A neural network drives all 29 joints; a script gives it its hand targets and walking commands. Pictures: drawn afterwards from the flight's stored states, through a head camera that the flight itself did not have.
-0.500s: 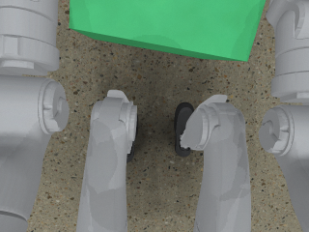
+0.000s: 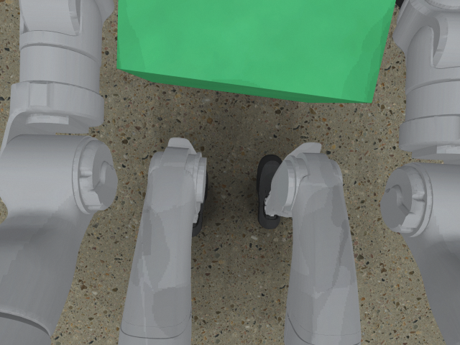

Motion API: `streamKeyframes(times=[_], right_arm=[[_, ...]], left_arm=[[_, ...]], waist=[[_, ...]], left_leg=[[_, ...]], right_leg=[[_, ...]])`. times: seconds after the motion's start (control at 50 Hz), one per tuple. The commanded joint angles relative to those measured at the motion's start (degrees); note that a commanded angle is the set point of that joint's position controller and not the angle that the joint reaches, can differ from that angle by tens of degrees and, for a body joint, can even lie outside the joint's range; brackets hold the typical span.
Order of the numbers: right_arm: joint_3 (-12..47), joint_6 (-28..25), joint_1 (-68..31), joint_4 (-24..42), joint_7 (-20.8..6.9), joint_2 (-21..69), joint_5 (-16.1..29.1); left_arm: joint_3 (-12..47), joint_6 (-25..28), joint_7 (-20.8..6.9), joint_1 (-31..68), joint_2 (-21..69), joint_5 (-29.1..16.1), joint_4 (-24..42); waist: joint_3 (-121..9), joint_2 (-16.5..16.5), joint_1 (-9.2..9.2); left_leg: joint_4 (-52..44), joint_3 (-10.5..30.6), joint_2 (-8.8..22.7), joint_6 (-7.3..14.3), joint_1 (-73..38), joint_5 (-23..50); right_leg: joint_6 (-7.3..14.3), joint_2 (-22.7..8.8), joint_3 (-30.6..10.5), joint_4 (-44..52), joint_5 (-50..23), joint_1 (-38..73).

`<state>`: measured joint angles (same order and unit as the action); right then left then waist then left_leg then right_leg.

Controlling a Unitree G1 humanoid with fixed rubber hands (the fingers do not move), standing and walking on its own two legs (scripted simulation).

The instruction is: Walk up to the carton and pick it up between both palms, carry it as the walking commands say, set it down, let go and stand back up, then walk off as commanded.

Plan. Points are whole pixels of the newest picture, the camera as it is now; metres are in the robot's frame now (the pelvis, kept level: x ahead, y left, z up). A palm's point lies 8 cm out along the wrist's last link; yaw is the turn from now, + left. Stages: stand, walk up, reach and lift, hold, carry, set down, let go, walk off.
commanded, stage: reach and lift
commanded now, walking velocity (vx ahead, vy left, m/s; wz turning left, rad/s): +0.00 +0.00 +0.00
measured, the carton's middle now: (251, 0) +0.56 +0.00 -0.13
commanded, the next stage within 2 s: none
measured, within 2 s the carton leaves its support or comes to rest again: neither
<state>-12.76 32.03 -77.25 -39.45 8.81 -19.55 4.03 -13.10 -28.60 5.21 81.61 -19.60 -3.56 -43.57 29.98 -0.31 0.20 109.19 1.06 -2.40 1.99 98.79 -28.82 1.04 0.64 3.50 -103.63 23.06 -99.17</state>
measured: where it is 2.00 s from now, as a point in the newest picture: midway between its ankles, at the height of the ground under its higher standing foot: (230, 208)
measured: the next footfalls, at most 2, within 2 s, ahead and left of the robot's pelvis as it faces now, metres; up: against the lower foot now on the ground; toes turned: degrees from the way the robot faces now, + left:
none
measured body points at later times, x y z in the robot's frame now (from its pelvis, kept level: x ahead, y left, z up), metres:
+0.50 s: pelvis +0.00 +0.00 +0.06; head +0.29 +0.02 +0.38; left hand +0.55 +0.19 +0.00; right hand +0.53 -0.19 +0.00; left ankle +0.15 +0.10 -0.44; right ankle +0.18 -0.11 -0.44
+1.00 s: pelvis +0.00 +0.01 +0.12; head +0.28 +0.02 +0.46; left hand +0.54 +0.18 +0.06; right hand +0.52 -0.20 +0.06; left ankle +0.15 +0.10 -0.44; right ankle +0.18 -0.11 -0.44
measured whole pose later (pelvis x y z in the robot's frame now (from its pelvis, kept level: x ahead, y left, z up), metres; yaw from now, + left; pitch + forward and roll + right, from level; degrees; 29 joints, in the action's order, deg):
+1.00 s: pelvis +0.00 +0.01 +0.12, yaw +1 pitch +11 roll -3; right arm -14.0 32.7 -65.9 -37.1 8.2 -16.1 1.6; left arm -13.7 -29.2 5.0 71.4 -14.9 -0.8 -42.1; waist 29.9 -0.3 -1.1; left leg 85.9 1.1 -2.4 2.2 72.6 -24.5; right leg 1.0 1.2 2.1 -80.7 19.3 -72.8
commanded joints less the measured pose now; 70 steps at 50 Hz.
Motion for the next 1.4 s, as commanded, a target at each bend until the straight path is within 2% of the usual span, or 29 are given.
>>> streamKeyframes(times=[0.0, 0.04, 0.08, 0.16, 0.18, 0.24, 0.26, 0.28, 0.36, 0.38, 0.44, 0.54, 0.56, 0.62, 0.68, 0.7, 0.74, 0.8, 0.82, 0.92, 0.96, 1.02, 1.06, 1.14, 1.18, 1.24, 1.26, 1.32, 1.38], right_arm=[[18.54, -6.34, -54.22, 22.12, -20.29, 65.73, 13.26], [19.10, -5.81, -51.16, 23.84, -19.58, 65.27, 12.46], [22.05, -5.73, -51.98, 28.43, -18.92, 67.76, 15.14], [24.77, -6.02, -49.40, 39.07, -17.81, 65.21, 15.10], [26.40, -6.31, -52.69, 44.93, -17.55, 64.22, 15.48], [27.54, -5.89, -51.33, 38.25, -17.94, 66.35, 15.21], [25.02, -5.69, -48.05, 32.85, -18.54, 65.72, 12.90], [24.79, -5.86, -45.32, 29.66, -18.86, 67.68, 12.14], [19.42, -6.85, -44.55, 19.32, -20.79, 67.29, 9.15], [20.45, -6.64, -43.72, 20.82, -21.43, 68.46, 9.19], [23.60, -6.82, -51.37, 27.29, -21.03, 68.04, 12.71], [25.68, -6.12, -49.26, 31.71, -20.83, 65.46, 14.30], [26.70, -6.15, -51.18, 37.58, -20.20, 64.84, 15.01], [25.32, -5.24, -49.88, 35.89, -20.17, 64.98, 15.96], [25.13, -4.84, -48.44, 33.93, -19.62, 64.65, 14.35], [22.85, -4.84, -46.02, 29.84, -20.21, 63.72, 11.49], [20.22, -5.21, -44.17, 22.78, -21.22, 67.22, 10.05], [19.32, -5.60, -41.57, 19.53, -22.56, 69.53, 8.84], [19.48, -5.85, -39.79, 17.10, -23.27, 68.07, 8.61], [25.64, -5.78, -42.21, 29.06, -22.88, 70.72, 12.19], [31.05, -5.57, -42.31, 43.50, -21.92, 68.76, 16.13], [32.32, -4.83, -36.43, 44.90, -20.22, 68.63, 16.26], [32.50, -4.55, -33.94, 37.69, -20.09, 70.85, 13.04], [25.57, -6.13, -32.84, 27.41, -21.35, 69.15, 7.92], [20.64, -6.36, -33.27, 19.40, -22.88, 69.35, 4.88], [25.07, -7.34, -34.80, 22.50, -24.46, 71.85, 8.09], [21.86, -7.05, -30.27, 18.77, -25.01, 71.06, 6.49], [24.67, -7.41, -32.11, 21.04, -25.39, 74.70, 9.55], [23.02, -6.87, -26.26, 17.86, -26.04, 74.92, 8.36]], left_arm=[[24.74, 2.00, -23.47, 46.00, 63.86, -10.95, 16.51], [30.24, 1.83, -22.54, 46.77, 64.19, -14.86, 23.93], [30.35, 2.00, -21.58, 44.83, 61.70, -14.61, 26.43], [32.99, 0.09, -20.91, 34.36, 64.97, -15.19, 27.04], [31.65, -0.39, -20.59, 28.24, 65.05, -13.81, 24.98], [28.70, 0.30, -20.59, 27.53, 63.25, -11.67, 19.36], [27.24, -0.39, -20.81, 25.81, 65.95, -9.76, 13.79], [25.94, 0.35, -21.17, 23.08, 65.05, -8.11, 11.27], [20.28, 1.73, -23.09, 25.58, 67.15, -4.39, 3.54], [23.83, 2.37, -23.49, 31.25, 68.26, -7.56, 10.76], [25.39, 3.06, -23.66, 36.20, 68.24, -10.65, 16.02], [31.13, 1.22, -21.89, 33.99, 69.10, -13.67, 20.63], [33.41, 1.19, -21.33, 38.02, 69.87, -15.93, 28.13], [32.75, 0.36, -20.65, 39.26, 66.40, -14.99, 31.03], [31.40, -0.21, -20.86, 36.48, 67.50, -14.45, 27.86], [29.95, -0.90, -21.25, 29.94, 70.94, -12.63, 17.63], [25.08, -0.39, -21.99, 25.69, 72.02, -8.96, 9.42], [22.24, 0.71, -24.45, 24.92, 72.14, -7.57, 5.99], [24.08, 1.32, -24.40, 25.65, 73.80, -8.74, 7.99], [29.72, 2.74, -24.04, 32.58, 71.29, -11.38, 23.57], [36.36, 2.11, -22.46, 30.49, 70.23, -15.34, 38.67], [37.38, 0.97, -20.88, 21.71, 67.79, -15.10, 36.86], [32.91, 1.59, -21.24, 22.19, 64.73, -12.04, 29.01], [27.54, 1.71, -22.41, 17.32, 70.62, -7.10, 13.30], [21.09, 2.10, -24.13, 14.50, 71.63, -3.05, 2.60], [24.91, 2.88, -25.61, 18.31, 76.28, -5.43, 7.64], [25.26, 2.74, -25.75, 16.99, 77.62, -5.57, 7.48], [26.78, 4.34, -25.72, 22.80, 75.98, -7.63, 15.61], [29.47, 4.31, -25.47, 24.67, 76.15, -8.11, 21.26]], waist=[[-145.25, 8.66, -3.02], [-156.10, 7.52, -7.55], [-160.06, 6.55, -3.72], [-168.98, 6.07, -6.35], [-169.56, 4.79, -3.55], [-158.91, 1.57, -1.50], [-150.48, 3.30, -3.67], [-143.02, 2.07, -1.77], [-126.73, 3.48, -2.00], [-135.56, 2.36, -4.66], [-143.28, 4.44, -2.80], [-159.32, 5.90, -5.71], [-165.55, 5.01, -7.20], [-162.62, 7.83, -5.24], [-155.03, 6.72, -5.91], [-146.45, 3.70, -7.76], [-136.21, 4.88, -4.33], [-131.31, 2.12, -4.76], [-132.08, 2.89, -6.30], [-154.86, 4.82, -3.54], [-170.56, 3.72, -5.93], [-169.42, 4.39, -4.64], [-151.75, -0.20, -3.05], [-125.15, 3.46, -4.13], [-113.05, 0.54, -3.93], [-124.89, 5.01, -2.26], [-120.98, 4.35, -4.83], [-124.15, 4.01, -3.03], [-129.42, 6.01, -5.69]], left_leg=[[-23.36, -1.92, -4.68, -1.34, -39.88, 3.70], [-22.60, -0.34, -4.85, -2.20, -47.68, 12.08], [-23.73, -0.23, -4.96, -1.24, -52.64, 17.18], [-23.79, -0.07, -5.55, -1.93, -58.43, 26.40], [-24.29, 0.06, -6.66, -1.69, -60.00, 30.24], [-25.39, 0.08, -6.62, -0.80, -53.46, 23.86], [-27.79, 0.98, -5.91, -1.09, -52.79, 19.55], [-28.10, -0.45, -6.23, -0.68, -48.66, 18.63], [-30.62, -0.37, -5.03, -0.57, -38.85, 1.86], [-31.29, 0.90, -4.72, -1.17, -45.59, 4.15], [-32.15, 1.11, -4.94, -0.86, -49.26, 7.37], [-33.44, 2.73, -4.76, -1.60, -65.29, 17.70], [-34.19, 3.95, -4.58, -1.56, -69.90, 18.68], [-35.59, 3.67, -4.68, -1.72, -70.81, 16.85], [-35.99, 2.98, -4.99, -1.69, -64.35, 13.17], [-38.21, 4.07, -4.80, -1.62, -62.70, 8.70], [-40.11, 3.71, -4.42, -1.37, -58.98, 4.86], [-41.10, 2.72, -4.24, -0.95, -54.00, 2.46], [-42.18, 3.61, -3.47, -1.34, -56.72, 3.76], [-41.17, 2.02, -4.55, -1.68, -66.81, 16.43], [-41.01, 3.08, -5.14, -1.84, -80.35, 32.36], [-42.68, 3.18, -6.02, -1.37, -81.36, 35.76], [-43.78, 2.05, -6.03, -0.83, -70.86, 25.32], [-48.50, 3.11, -4.97, -1.37, -61.45, 10.22], [-51.37, 3.44, -3.70, -0.63, -55.89, -2.14], [-52.76, 3.50, -3.47, -1.17, -63.47, 3.37], [-55.06, 5.40, -2.89, -1.31, -66.32, 3.57], [-55.06, 4.99, -2.83, -0.97, -69.80, 9.40], [-57.40, 5.07, -2.91, -1.71, -75.77, 12.74]], right_leg=[[0.49, 6.47, -3.33, 17.33, -0.51, 50.63], [0.36, 7.22, -1.00, 14.90, -11.11, 53.33], [-0.45, 7.63, -1.30, 15.79, -15.22, 56.82], [-0.32, 7.95, -1.88, 16.61, -24.48, 64.40], [-1.03, 8.07, -1.47, 16.40, -27.12, 67.25], [-1.48, 7.64, -3.37, 18.48, -21.31, 63.70], [-1.22, 7.34, -2.26, 19.63, -16.69, 58.78], [-1.54, 7.29, -2.50, 21.14, -16.00, 58.99], [-0.41, 5.67, -5.23, 25.47, 1.16, 51.56], [-0.54, 5.81, -4.09, 25.73, -1.62, 54.75], [-0.65, 5.84, -5.25, 26.67, -3.84, 60.05], [0.19, 6.67, -2.81, 26.17, -14.83, 61.48], [0.31, 6.90, -2.03, 26.38, -15.84, 65.07], [0.67, 6.99, -3.71, 27.76, -13.49, 64.46], [0.63, 6.61, -4.41, 28.96, -9.45, 66.37], [0.60, 6.43, -3.44, 30.99, -5.00, 61.49], [0.76, 5.61, -4.43, 32.13, -1.00, 59.20], [-0.02, 5.63, -5.30, 35.31, 1.62, 63.05], [0.24, 5.45, -4.21, 35.57, 0.75, 61.68], [-0.02, 6.09, -6.04, 36.41, -12.50, 74.28], [-0.39, 7.60, -5.05, 35.32, -28.39, 82.65], [-0.28, 7.54, -6.46, 36.83, -32.14, 86.36], [-1.34, 7.19, -7.34, 39.05, -22.65, 82.96], [0.14, 5.35, -6.93, 42.47, -6.40, 71.87], [0.59, 4.68, -7.88, 46.59, 6.51, 66.14], [0.79, 3.94, -7.91, 47.91, 0.07, 74.22], [0.48, 4.83, -5.88, 47.58, -0.78, 71.22], [0.01, 4.92, -6.35, 48.15, -6.10, 74.09], [1.09, 5.47, -5.90, 50.05, -10.22, 76.94]])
